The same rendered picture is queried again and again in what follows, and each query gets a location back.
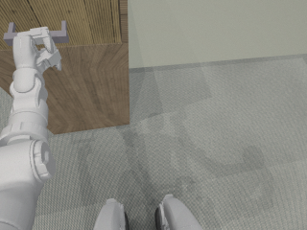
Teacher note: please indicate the robot left upper arm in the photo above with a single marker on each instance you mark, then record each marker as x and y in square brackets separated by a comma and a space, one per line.
[24, 169]

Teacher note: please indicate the left robot thigh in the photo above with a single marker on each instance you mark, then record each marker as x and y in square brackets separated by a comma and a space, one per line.
[111, 217]

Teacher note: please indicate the cabinet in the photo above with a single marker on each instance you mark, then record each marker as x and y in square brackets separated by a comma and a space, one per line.
[92, 90]

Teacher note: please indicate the drawer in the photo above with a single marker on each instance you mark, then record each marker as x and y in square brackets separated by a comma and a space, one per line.
[88, 21]

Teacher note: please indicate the left robot hand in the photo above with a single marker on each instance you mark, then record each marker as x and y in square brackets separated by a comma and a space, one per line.
[26, 55]

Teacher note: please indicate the right robot shin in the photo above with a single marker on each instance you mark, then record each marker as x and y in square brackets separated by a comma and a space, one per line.
[162, 226]

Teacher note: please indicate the left robot forearm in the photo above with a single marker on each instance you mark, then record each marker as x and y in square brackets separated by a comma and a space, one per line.
[29, 115]

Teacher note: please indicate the handle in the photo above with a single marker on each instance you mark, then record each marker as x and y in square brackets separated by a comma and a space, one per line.
[57, 36]

